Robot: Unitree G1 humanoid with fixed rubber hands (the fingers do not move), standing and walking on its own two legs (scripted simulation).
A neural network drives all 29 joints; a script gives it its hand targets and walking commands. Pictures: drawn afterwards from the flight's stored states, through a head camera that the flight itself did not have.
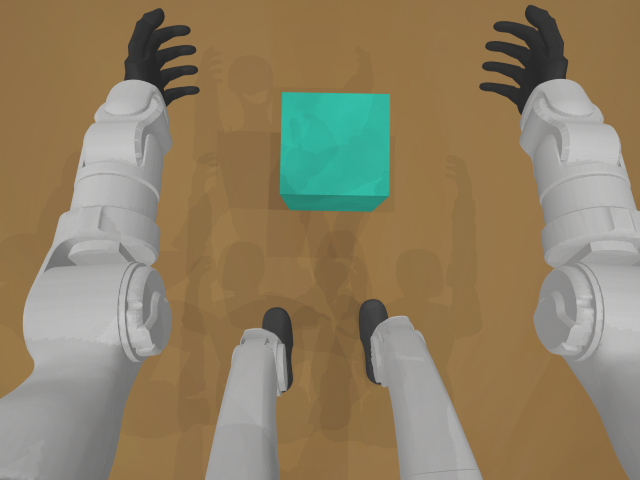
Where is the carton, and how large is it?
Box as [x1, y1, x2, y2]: [280, 92, 389, 211]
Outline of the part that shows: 282,92 280,194 289,209 371,211 388,196 389,94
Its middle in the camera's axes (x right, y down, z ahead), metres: +0.03 -0.17 +0.87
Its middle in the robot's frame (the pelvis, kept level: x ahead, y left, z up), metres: +0.57 -0.05 -0.54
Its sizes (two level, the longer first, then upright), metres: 0.210 0.200 0.250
